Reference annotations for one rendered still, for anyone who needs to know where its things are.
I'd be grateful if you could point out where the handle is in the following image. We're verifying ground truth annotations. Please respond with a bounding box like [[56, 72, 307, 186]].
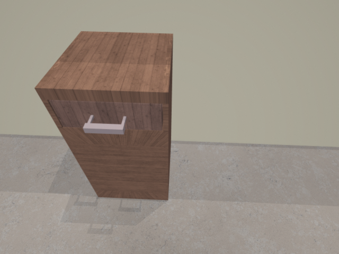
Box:
[[83, 115, 127, 134]]

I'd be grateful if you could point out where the drawer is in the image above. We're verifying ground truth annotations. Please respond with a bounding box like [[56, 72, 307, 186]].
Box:
[[49, 100, 163, 131]]

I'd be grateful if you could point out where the cabinet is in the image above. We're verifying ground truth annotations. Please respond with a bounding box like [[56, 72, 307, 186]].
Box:
[[35, 31, 173, 200]]

